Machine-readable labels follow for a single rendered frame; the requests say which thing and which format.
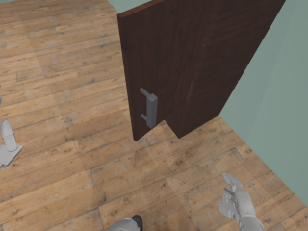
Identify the robot left foot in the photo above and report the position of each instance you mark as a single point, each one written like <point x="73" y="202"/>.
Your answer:
<point x="138" y="220"/>

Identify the handle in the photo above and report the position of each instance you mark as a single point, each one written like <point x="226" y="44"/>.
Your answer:
<point x="151" y="108"/>

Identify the left robot thigh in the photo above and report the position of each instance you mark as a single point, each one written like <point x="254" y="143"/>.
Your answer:
<point x="124" y="225"/>

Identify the robot right forearm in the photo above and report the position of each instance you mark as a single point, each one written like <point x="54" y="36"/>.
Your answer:
<point x="249" y="223"/>

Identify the cupboard door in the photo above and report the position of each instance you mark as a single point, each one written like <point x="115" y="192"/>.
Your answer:
<point x="160" y="43"/>

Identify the robot left hand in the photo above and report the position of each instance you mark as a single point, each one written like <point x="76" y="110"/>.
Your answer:
<point x="10" y="149"/>

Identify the robot right hand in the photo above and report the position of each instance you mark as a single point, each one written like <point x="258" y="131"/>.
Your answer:
<point x="240" y="202"/>

